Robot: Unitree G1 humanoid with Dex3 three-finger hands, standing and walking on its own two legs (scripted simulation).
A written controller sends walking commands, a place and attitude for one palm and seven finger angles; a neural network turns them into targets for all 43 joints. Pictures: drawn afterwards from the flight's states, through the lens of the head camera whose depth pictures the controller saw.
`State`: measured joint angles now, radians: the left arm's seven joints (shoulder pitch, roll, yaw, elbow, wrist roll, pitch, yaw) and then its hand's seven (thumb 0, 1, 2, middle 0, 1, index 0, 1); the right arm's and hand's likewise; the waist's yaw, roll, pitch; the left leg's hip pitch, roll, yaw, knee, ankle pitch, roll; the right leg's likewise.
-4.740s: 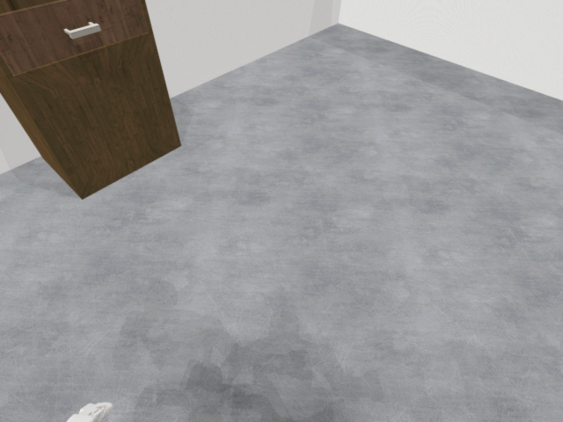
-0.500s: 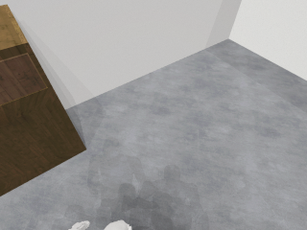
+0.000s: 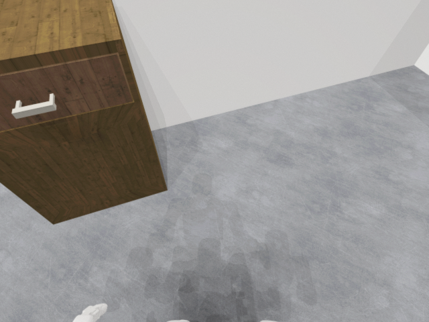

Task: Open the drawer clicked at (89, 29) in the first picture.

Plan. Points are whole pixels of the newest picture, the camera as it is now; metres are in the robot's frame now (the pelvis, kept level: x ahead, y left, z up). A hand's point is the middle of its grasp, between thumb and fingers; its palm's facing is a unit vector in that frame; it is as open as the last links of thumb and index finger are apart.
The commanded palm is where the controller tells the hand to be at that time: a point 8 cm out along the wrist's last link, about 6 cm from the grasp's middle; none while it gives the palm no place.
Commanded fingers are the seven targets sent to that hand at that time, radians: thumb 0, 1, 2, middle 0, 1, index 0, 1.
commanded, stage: turn to face it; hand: left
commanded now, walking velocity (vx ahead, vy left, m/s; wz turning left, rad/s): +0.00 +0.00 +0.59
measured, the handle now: (35, 104) +0.68 +0.56 -0.04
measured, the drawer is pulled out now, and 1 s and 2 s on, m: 0.00 0.00 0.00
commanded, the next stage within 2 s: take the last steps up to it in 0.42 s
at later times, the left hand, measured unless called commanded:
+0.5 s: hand out of the picture -0.06 +0.20 -0.18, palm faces +0.32 -0.92 -0.24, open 7.4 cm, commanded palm none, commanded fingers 0.00 0.90 0.90 -0.20 -0.30 -0.20 -0.30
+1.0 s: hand out of the picture -0.02 +0.19 -0.15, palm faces +0.42 -0.88 -0.22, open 7.3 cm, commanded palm none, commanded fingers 0.00 0.90 0.90 -0.20 -0.30 -0.20 -0.30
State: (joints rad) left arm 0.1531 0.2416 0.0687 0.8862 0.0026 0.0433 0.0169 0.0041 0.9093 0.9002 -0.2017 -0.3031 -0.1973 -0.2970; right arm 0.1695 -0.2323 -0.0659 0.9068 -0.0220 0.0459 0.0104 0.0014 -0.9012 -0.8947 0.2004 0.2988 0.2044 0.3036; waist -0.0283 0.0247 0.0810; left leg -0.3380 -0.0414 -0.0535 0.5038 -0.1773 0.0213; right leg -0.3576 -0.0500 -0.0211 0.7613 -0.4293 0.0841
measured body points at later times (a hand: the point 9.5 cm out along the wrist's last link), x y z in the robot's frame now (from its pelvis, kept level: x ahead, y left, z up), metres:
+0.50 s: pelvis -0.02 +0.00 -0.01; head +0.02 +0.02 +0.44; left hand -0.08 +0.25 -0.16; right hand +0.16 -0.22 -0.14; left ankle -0.07 +0.10 -0.74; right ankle +0.00 -0.13 -0.73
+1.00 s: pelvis +0.02 +0.02 +0.00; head +0.03 -0.01 +0.45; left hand -0.04 +0.24 -0.14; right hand +0.10 -0.21 -0.16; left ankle -0.05 +0.12 -0.67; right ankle +0.04 -0.09 -0.73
